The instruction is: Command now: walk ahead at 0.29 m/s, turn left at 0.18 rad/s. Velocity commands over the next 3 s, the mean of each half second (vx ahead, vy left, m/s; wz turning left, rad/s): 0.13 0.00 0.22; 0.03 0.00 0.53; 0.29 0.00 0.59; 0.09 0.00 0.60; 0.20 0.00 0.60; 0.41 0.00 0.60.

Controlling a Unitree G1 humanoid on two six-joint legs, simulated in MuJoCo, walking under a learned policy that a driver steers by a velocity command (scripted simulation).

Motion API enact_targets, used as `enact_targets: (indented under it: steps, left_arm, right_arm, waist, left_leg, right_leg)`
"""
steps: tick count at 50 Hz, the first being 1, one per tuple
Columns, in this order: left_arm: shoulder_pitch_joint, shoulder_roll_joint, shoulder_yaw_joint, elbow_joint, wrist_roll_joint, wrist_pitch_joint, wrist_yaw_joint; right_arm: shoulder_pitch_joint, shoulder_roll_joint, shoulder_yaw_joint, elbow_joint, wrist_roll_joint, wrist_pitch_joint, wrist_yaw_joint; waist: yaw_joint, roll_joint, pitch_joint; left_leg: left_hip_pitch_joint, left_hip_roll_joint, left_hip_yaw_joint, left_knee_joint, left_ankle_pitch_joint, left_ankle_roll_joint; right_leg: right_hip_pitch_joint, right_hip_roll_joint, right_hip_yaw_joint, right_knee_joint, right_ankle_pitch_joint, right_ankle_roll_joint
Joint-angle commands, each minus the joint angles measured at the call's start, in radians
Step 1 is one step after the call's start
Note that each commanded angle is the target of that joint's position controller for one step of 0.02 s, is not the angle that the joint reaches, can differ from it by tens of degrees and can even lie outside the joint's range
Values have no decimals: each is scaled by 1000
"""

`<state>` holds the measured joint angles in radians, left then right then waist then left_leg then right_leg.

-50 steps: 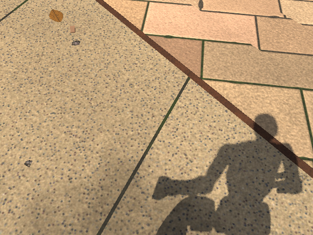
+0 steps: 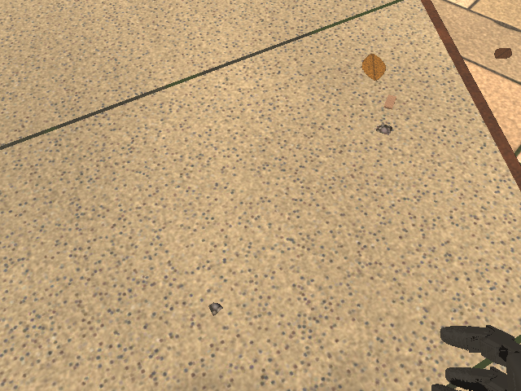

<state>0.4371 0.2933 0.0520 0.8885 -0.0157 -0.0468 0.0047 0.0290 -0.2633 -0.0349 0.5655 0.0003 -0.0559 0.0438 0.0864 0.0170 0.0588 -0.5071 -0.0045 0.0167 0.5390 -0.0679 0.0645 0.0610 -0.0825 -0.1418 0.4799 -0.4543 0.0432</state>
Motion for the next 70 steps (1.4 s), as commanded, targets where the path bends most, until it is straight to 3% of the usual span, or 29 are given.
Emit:
enact_targets:
  steps: [1, 2, 3, 5, 9, 12, 16, 20, 21, 22, 23, 24, 26, 32, 39, 40, 41, 42, 43, 45, 47, 51, 59, 63, 64, 65, 66, 68, 70]
  left_arm:
    - [90, 65, -19, -89, 25, -40, -12]
    - [-7, 176, 16, -85, -10, -39, -14]
    - [-101, 156, 11, -125, -27, -35, -12]
    - [-113, 127, 10, -112, 1, -14, 8]
    - [-37, 72, 2, -84, 17, 33, 23]
    - [-144, 61, -6, -117, 31, 40, 31]
    - [-250, 109, 9, -161, 23, 54, 37]
    - [-233, 111, 19, -170, 28, 45, 34]
    - [-210, 151, 29, -174, 38, 38, 37]
    - [-218, 236, 49, -187, 49, 41, 43]
    - [-197, 209, 47, -178, 56, 42, 38]
    - [-202, 166, 33, -192, 54, 37, 38]
    - [-304, 128, 25, -210, 40, 31, 38]
    - [-335, 152, 43, -191, 29, 54, 47]
    - [-325, 175, 60, -143, -10, 57, 31]
    - [-270, 133, 50, -121, 6, 56, 23]
    - [-296, 62, 23, -175, 62, 57, 16]
    - [-402, 102, 36, -207, 38, 53, 27]
    - [-423, 132, 48, -206, 14, 54, 33]
    - [-390, 139, 59, -176, 20, 57, 50]
    - [-355, 136, 64, -170, 26, 53, 51]
    - [-385, 112, 58, -188, 10, 33, 28]
    - [-426, 101, 49, -209, -3, -39, -12]
    - [-301, 107, 57, -176, -12, -64, -11]
    - [-215, 132, 67, -155, -8, -67, -4]
    - [-107, 191, 77, -141, 15, -66, 7]
    - [-53, 256, 90, -122, 40, -64, -3]
    - [-177, 145, 62, -161, 14, -61, 2]
    - [-238, 109, 45, -179, 21, -47, 13]
  right_arm:
    - [376, -268, -77, 21, -24, 13, -32]
    - [341, -206, -65, 15, -17, 17, -26]
    - [269, -174, -52, 30, -6, 12, -23]
    - [163, -120, -37, 44, 5, 1, -20]
    - [58, -108, -34, 81, -25, -21, -17]
    - [62, -127, -38, 124, -24, -16, -28]
    - [97, -191, -58, 158, -4, 21, -38]
    - [76, -168, -51, 164, 27, 49, -53]
    - [103, -137, -42, 162, 20, 50, -58]
    - [142, -81, -32, 148, 8, 48, -62]
    - [132, -110, -40, 137, 10, 49, -69]
    - [136, -180, -67, 142, 15, 54, -69]
    - [185, -181, -86, 175, 28, 82, -76]
    - [106, -96, -61, 112, 28, 113, -58]
    - [183, -142, -88, 106, 19, 126, -27]
    - [224, -198, -108, 113, 18, 125, -40]
    - [242, -323, -132, 89, 12, 119, -62]
    - [256, -302, -121, 77, -28, 92, -49]
    - [217, -274, -111, 81, -28, 69, -46]
    - [123, -210, -93, 76, 10, 56, -59]
    - [101, -188, -80, 70, 12, 61, -71]
    - [167, -184, -77, 83, 20, 52, -79]
    - [194, -221, -83, 93, 21, 38, -68]
    - [159, -183, -67, 81, 23, 47, -64]
    - [150, -140, -54, 75, 19, 43, -65]
    - [157, -60, -32, 62, 20, 40, -62]
    - [140, -85, -37, 12, 37, 25, -64]
    - [160, -186, -65, 40, 27, 21, -58]
    - [163, -174, -74, 51, 17, 30, -55]
  waist:
    - [-160, 237, -591]
    - [-201, 88, -532]
    - [-167, 86, -350]
    - [-92, 25, -194]
    - [-9, 69, -159]
    - [-42, 86, -144]
    - [-81, 75, -107]
    - [-39, 70, -91]
    - [-41, 16, -118]
    - [-87, -185, -140]
    - [-48, -321, -152]
    - [-37, -253, -164]
    - [-88, -159, -140]
    - [-59, -192, -136]
    - [-101, -152, -136]
    - [-103, -10, -140]
    - [-82, 318, -136]
    - [-162, 220, -196]
    - [-141, 135, -157]
    - [-99, 81, -118]
    - [-76, 106, -132]
    - [-112, 129, -111]
    - [-137, 123, -55]
    - [-53, 94, -63]
    - [-13, 60, -89]
    - [12, -98, -146]
    - [-1, -243, -98]
    - [-43, -179, 27]
    - [-63, -138, 34]
  left_leg:
    - [1015, 468, -653, -27, 671, 338]
    - [884, 401, -522, -63, 662, 297]
    - [745, 344, -368, -81, 665, 255]
    - [475, 254, -245, -171, 555, 198]
    - [204, 204, -107, -268, 548, 203]
    - [197, 182, -87, -272, 451, 183]
    - [231, 210, -203, -261, 164, 187]
    - [225, 160, -279, -140, 27, 121]
    - [182, 107, -264, -60, -28, 66]
    - [54, -26, -133, 117, -250, -5]
    - [-39, -93, -41, 310, -538, -55]
    - [-66, -61, -94, 525, -598, -80]
    - [-95, -22, -116, 622, -490, -112]
    - [24, 21, -17, 348, -329, -156]
    - [315, -12, 58, -68, -101, -38]
    - [453, 46, -64, -148, 101, 13]
    - [578, 321, -452, -159, 479, 173]
    - [491, 388, -539, -196, 398, 315]
    - [465, 335, -454, -212, 308, 282]
    - [432, 246, -359, -209, 180, 180]
    - [389, 209, -328, -211, 217, 169]
    - [423, 180, -418, -317, -373, 172]
    - [323, 158, -510, -302, -441, 182]
    - [173, 85, -524, -208, -488, 129]
    - [64, 40, -477, -97, -518, 88]
    - [-97, -61, -319, 187, -562, 20]
    - [-300, -104, -222, 386, -569, 1]
    - [-364, 12, -201, 543, -416, -33]
    - [-324, 39, -175, 569, -303, -67]
  right_leg:
    - [-626, 103, 178, 832, -237, -3]
    - [-638, 49, 264, 874, -193, -7]
    - [-702, 9, 220, 832, -143, -13]
    - [-638, -42, 197, 699, -24, 1]
    - [-415, -28, 177, 529, 118, 41]
    - [-387, -23, 175, 337, 223, 37]
    - [-415, 15, 188, 238, 197, 19]
    - [-302, 52, 170, -15, 288, -25]
    - [-207, -31, 242, -73, 430, -55]
    - [-117, -206, 384, -91, 637, -146]
    - [-128, -341, 539, -147, 737, -302]
    - [-122, -351, 536, -152, 778, -351]
    - [-135, -257, 369, -127, 722, -272]
    - [-156, -210, 174, -147, 666, -246]
    - [-244, -220, 85, -4, 462, -143]
    - [-372, -155, 10, 156, 297, -63]
    - [-671, 0, -47, 487, -205, 48]
    - [-715, 53, 141, 659, -256, 46]
    - [-731, 35, 181, 709, -179, 30]
    - [-738, 14, 207, 669, -24, 19]
    - [-678, 40, 205, 677, 64, 31]
    - [-702, 56, 205, 443, 162, 28]
    - [-517, 99, 209, 109, 145, 2]
    - [-228, 103, 186, -72, 255, -37]
    - [-75, 37, 233, -93, 241, -60]
    - [91, -151, 454, -160, 43, -127]
    - [86, -318, 805, -285, -233, -244]
    - [-12, -282, 692, -294, -197, -241]
    - [-57, -212, 480, -277, 174, -195]
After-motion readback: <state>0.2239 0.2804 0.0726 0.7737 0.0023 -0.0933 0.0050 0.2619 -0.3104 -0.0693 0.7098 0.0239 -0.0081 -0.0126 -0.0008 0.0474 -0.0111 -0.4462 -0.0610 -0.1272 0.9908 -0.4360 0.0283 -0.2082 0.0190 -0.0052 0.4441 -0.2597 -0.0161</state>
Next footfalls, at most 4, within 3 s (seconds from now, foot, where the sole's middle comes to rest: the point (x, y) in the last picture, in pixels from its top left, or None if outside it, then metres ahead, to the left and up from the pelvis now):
0.42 right None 0.21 -0.12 -0.76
0.80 left None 0.15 0.14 -0.76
1.28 right None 0.31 -0.02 -0.76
1.70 left None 0.31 0.32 -0.76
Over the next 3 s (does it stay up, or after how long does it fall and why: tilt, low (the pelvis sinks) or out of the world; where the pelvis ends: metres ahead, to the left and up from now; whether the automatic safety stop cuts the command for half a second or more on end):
stays up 0.34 0.49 0.02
